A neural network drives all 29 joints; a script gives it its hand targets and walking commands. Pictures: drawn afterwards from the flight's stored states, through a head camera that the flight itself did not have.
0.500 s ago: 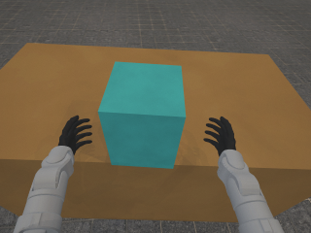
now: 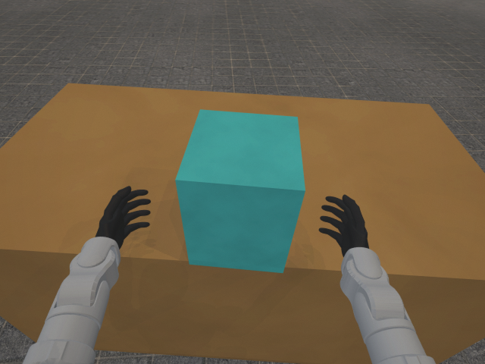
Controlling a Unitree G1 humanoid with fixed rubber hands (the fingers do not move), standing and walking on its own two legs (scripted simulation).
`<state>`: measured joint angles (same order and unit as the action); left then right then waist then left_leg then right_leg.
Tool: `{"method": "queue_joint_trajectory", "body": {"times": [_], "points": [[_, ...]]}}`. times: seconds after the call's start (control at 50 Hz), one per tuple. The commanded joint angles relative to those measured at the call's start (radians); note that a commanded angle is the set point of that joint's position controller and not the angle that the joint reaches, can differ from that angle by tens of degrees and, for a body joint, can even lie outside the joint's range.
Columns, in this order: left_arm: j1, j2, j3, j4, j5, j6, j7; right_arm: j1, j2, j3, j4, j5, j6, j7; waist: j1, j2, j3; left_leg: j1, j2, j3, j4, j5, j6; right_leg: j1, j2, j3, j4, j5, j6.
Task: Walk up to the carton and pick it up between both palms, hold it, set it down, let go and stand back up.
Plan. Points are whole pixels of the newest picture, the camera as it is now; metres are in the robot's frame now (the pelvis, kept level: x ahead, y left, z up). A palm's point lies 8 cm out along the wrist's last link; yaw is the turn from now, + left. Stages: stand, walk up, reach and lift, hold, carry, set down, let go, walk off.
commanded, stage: set down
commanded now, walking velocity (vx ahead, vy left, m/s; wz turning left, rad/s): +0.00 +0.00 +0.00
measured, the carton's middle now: (242, 192) +0.46 +0.00 +0.03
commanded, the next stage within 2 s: let go in 1.48 s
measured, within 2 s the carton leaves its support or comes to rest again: neither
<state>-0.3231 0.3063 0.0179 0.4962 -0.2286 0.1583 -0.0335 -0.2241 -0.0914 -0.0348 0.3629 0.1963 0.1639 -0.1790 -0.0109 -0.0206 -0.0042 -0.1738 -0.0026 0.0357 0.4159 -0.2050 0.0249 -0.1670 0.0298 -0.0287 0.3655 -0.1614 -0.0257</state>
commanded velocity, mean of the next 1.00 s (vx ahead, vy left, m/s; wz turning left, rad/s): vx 0.00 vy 0.00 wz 0.00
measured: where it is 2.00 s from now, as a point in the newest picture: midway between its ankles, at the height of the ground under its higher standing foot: outside the picture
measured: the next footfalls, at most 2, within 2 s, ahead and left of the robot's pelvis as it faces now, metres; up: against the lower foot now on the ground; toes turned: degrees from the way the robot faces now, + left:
none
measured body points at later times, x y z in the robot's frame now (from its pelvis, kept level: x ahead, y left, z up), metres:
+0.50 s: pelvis +0.02 +0.00 +0.00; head +0.02 +0.01 +0.45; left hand +0.28 +0.22 +0.01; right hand +0.27 -0.19 +0.01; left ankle +0.01 +0.10 -0.74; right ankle +0.02 -0.10 -0.74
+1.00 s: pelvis +0.02 -0.01 +0.00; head +0.02 +0.00 +0.45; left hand +0.23 +0.22 -0.04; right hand +0.23 -0.20 -0.04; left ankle +0.01 +0.10 -0.74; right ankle +0.02 -0.10 -0.74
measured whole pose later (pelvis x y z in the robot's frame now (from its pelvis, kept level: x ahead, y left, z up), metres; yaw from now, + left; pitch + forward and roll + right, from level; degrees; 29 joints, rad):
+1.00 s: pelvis +0.02 -0.01 +0.00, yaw +0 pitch -4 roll +0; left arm 0.16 0.30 -0.06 0.44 -0.20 -0.06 -0.03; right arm 0.21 -0.10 0.03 0.39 0.12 -0.09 -0.10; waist 0.02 -0.02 0.06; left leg -0.10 0.00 0.03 0.42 -0.25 0.01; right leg -0.11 0.04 -0.02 0.40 -0.22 -0.04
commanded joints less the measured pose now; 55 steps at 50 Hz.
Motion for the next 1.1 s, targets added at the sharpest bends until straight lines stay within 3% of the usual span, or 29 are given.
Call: {"method": "queue_joint_trajectory", "body": {"times": [0.0, 0.04, 0.06, 0.16, 0.18, 0.2, 0.26, 0.28, 0.3, 0.42, 0.48, 0.56, 0.64, 0.66, 0.68, 0.72, 0.74, 0.76, 0.82, 0.86, 0.88, 0.92, 0.96, 0.98, 1.0, 1.02, 1.04, 1.06, 1.08], "points": [[-0.184, 0.113, 0.064, -0.329, 0.023, -0.045, -0.012, -0.166, -0.113, -0.027, -0.284, 0.008, -0.104, 0.007, 0.005, 0.101, -0.253, 0.147, 0.018, -0.037, -0.065, 0.324, -0.074, 0.138, 0.01, 0.023, -0.054, 0.159, -0.013], [-0.272, 0.141, 0.044, -0.371, -0.014, -0.054, 0.003, -0.25, -0.13, -0.068, -0.341, -0.017, -0.106, 0.019, -0.01, 0.08, -0.263, 0.091, 0.022, -0.035, -0.077, 0.221, -0.058, 0.111, 0.007, 0.025, -0.052, 0.104, -0.015], [-0.142, 0.118, 0.042, -0.395, -0.012, -0.068, 0.011, -0.122, -0.112, -0.042, -0.369, -0.01, -0.118, 0.028, 0.014, 0.066, -0.254, 0.105, 0.026, -0.037, -0.08, 0.244, -0.058, 0.132, 0.009, 0.027, -0.044, 0.137, -0.018], [-0.051, 0.112, 0.019, -0.48, -0.024, -0.121, 0.02, -0.02, -0.12, -0.036, -0.435, -0.013, -0.145, 0.05, 0.012, 0.107, -0.262, 0.136, 0.026, -0.043, -0.056, 0.345, -0.072, 0.129, 0.003, 0.047, -0.042, 0.179, -0.029], [0.094, 0.095, 0.029, -0.484, -0.001, -0.138, 0.018, 0.124, -0.097, -0.006, -0.413, 0.001, -0.158, 0.054, 0.028, 0.109, -0.222, 0.158, 0.023, -0.043, -0.055, 0.378, -0.077, 0.149, 0.003, 0.05, -0.048, 0.206, -0.031], [-0.097, 0.151, 0.029, -0.529, -0.015, -0.143, 0.021, -0.053, -0.133, -0.045, -0.468, -0.017, -0.153, 0.05, 0.009, 0.135, -0.286, 0.117, 0.017, -0.038, -0.053, 0.35, -0.078, 0.132, -0.008, 0.06, -0.048, 0.178, -0.025], [-0.071, 0.164, 0.001, -0.53, -0.051, -0.176, 0.039, -0.03, -0.107, -0.038, -0.488, -0.022, -0.153, 0.055, 0.013, 0.104, -0.291, 0.056, 0.02, -0.035, -0.067, 0.227, -0.051, 0.115, -0.022, 0.076, -0.033, 0.13, -0.023], [0.034, 0.146, 0.001, -0.488, -0.051, -0.188, 0.038, 0.059, -0.082, -0.004, -0.46, -0.017, -0.15, 0.059, 0.03, 0.076, -0.255, 0.051, 0.021, -0.038, -0.073, 0.212, -0.04, 0.129, -0.024, 0.08, -0.03, 0.141, -0.02], [0.062, 0.145, -0.002, -0.412, -0.044, -0.192, 0.023, 0.081, -0.083, 0.002, -0.406, -0.029, -0.144, 0.056, 0.019, 0.045, -0.229, 0.047, 0.022, -0.04, -0.078, 0.195, -0.031, 0.132, -0.03, 0.086, -0.035, 0.142, -0.016], [0.271, 0.112, 0.007, -0.384, 0.006, -0.268, -0.014, 0.272, -0.089, 0.04, -0.325, -0.005, -0.236, 0.047, 0.021, 0.076, -0.186, 0.127, 0.016, -0.061, -0.04, 0.383, -0.062, 0.176, -0.026, 0.08, -0.036, 0.277, -0.014], [0.12, 0.149, 0.012, -0.406, 0.004, -0.235, -0.012, 0.116, -0.116, -0.003, -0.343, -0.038, -0.238, 0.042, 0.009, 0.096, -0.168, 0.067, 0.016, -0.043, -0.056, 0.279, -0.059, 0.15, -0.031, 0.086, -0.042, 0.17, -0.02], [0.356, 0.092, 0.005, -0.365, 0.049, -0.247, -0.015, 0.315, -0.103, 0.018, -0.262, -0.05, -0.293, 0.053, 0.011, 0.087, -0.128, 0.131, 0.018, -0.045, -0.038, 0.376, -0.076, 0.149, -0.014, 0.06, -0.04, 0.244, -0.016], [0.357, 0.115, 0.0, -0.359, 0.032, -0.282, -0.023, 0.315, -0.08, 0.03, -0.266, -0.06, -0.329, 0.05, 0.009, 0.054, -0.069, 0.08, 0.01, -0.037, -0.048, 0.297, -0.057, 0.151, -0.03, 0.072, -0.038, 0.231, -0.01], [0.26, 0.147, -0.001, -0.408, 0.004, -0.291, -0.019, 0.229, -0.089, 0.019, -0.34, -0.063, -0.334, 0.049, 0.017, 0.05, -0.115, 0.044, 0.013, -0.03, -0.052, 0.267, -0.052, 0.154, -0.036, 0.078, -0.027, 0.216, -0.007], [0.34, 0.117, -0.02, -0.348, 0.013, -0.283, -0.013, 0.282, -0.098, 0.024, -0.278, -0.075, -0.325, 0.059, 0.008, 0.047, -0.081, 0.033, 0.017, -0.031, -0.056, 0.258, -0.052, 0.162, -0.03, 0.073, -0.02, 0.212, -0.012], [0.276, 0.162, -0.004, -0.445, -0.008, -0.311, 0.002, 0.248, -0.091, 0.02, -0.354, -0.056, -0.335, 0.063, 0.025, 0.057, -0.147, 0.016, 0.018, -0.033, -0.055, 0.251, -0.049, 0.181, -0.041, 0.082, -0.008, 0.225, -0.006], [0.385, 0.122, -0.023, -0.354, 0.006, -0.308, 0.004, 0.328, -0.09, 0.03, -0.262, -0.068, -0.331, 0.074, 0.021, 0.054, -0.088, 0.037, 0.023, -0.032, -0.06, 0.245, -0.054, 0.158, -0.032, 0.072, -0.013, 0.203, -0.011], [0.259, 0.163, -0.013, -0.402, -0.015, -0.317, 0.006, 0.237, -0.093, 0.02, -0.33, -0.065, -0.332, 0.074, 0.023, 0.046, -0.142, 0.009, 0.018, -0.025, -0.061, 0.2, -0.047, 0.163, -0.046, 0.085, -0.018, 0.169, -0.005], [0.351, 0.139, -0.023, -0.269, 0.014, -0.308, 0.001, 0.319, -0.08, 0.035, -0.186, -0.086, -0.312, 0.082, 0.017, 0.054, -0.058, 0.005, 0.022, -0.026, -0.077, 0.153, -0.04, 0.147, -0.049, 0.087, -0.023, 0.124, -0.013], [0.299, 0.167, -0.012, -0.316, -0.012, -0.306, 0.002, 0.291, -0.067, 0.04, -0.249, -0.071, -0.311, 0.07, 0.023, 0.041, -0.09, -0.013, 0.02, -0.019, -0.074, 0.129, -0.03, 0.157, -0.064, 0.104, -0.022, 0.133, -0.009], [0.375, 0.114, -0.023, -0.208, 0.035, -0.278, 0.004, 0.335, -0.088, 0.053, -0.112, -0.083, -0.297, 0.085, 0.026, 0.078, -0.052, 0.016, 0.022, -0.029, -0.082, 0.157, -0.045, 0.135, -0.05, 0.088, -0.023, 0.122, -0.015], [0.303, 0.164, 0.0, -0.324, 0.007, -0.283, 0.004, 0.297, -0.076, 0.032, -0.229, -0.07, -0.309, 0.073, 0.022, 0.052, -0.115, 0.004, 0.02, -0.022, -0.071, 0.155, -0.04, 0.156, -0.06, 0.092, -0.022, 0.138, -0.004], [0.408, 0.096, -0.016, -0.162, 0.072, -0.232, 0.001, 0.352, -0.102, 0.038, -0.036, -0.104, -0.292, 0.094, 0.019, 0.081, -0.037, 0.037, 0.025, -0.027, -0.082, 0.184, -0.058, 0.134, -0.043, 0.071, -0.03, 0.112, -0.011], [0.303, 0.151, 0.004, -0.343, 0.024, -0.258, 0.002, 0.291, -0.092, 0.014, -0.222, -0.075, -0.321, 0.082, 0.029, 0.056, -0.131, 0.031, 0.022, -0.021, -0.071, 0.179, -0.05, 0.148, -0.052, 0.078, -0.03, 0.114, -0.003], [0.374, 0.142, -0.005, -0.269, 0.028, -0.255, -0.002, 0.358, -0.07, 0.029, -0.15, -0.096, -0.321, 0.074, 0.013, 0.057, -0.065, 0.021, 0.016, -0.009, -0.065, 0.157, -0.046, 0.134, -0.056, 0.085, -0.029, 0.128, -0.008], [0.376, 0.108, -0.01, -0.222, 0.07, -0.229, 0.004, 0.326, -0.102, 0.02, -0.067, -0.105, -0.316, 0.091, 0.023, 0.112, -0.06, 0.042, 0.023, -0.016, -0.074, 0.184, -0.06, 0.116, -0.04, 0.066, -0.028, 0.108, -0.016], [0.32, 0.136, -0.001, -0.306, 0.047, -0.239, 0.009, 0.293, -0.091, 0.008, -0.156, -0.091, -0.331, 0.091, 0.027, 0.098, -0.106, 0.046, 0.025, -0.015, -0.068, 0.186, -0.058, 0.118, -0.041, 0.065, -0.03, 0.09, -0.013], [0.355, 0.118, -0.013, -0.256, 0.058, -0.228, 0.011, 0.321, -0.089, 0.011, -0.108, -0.11, -0.326, 0.093, 0.013, 0.095, -0.051, 0.043, 0.025, -0.011, -0.065, 0.195, -0.063, 0.104, -0.042, 0.064, -0.034, 0.102, -0.017], [0.407, 0.055, -0.028, -0.119, 0.121, -0.181, 0.014, 0.343, -0.128, 0.014, 0.073, -0.132, -0.3, 0.117, 0.009, 0.15, 0.024, 0.072, 0.037, -0.023, -0.08, 0.221, -0.084, 0.075, -0.022, 0.042, -0.04, 0.066, -0.03]]}}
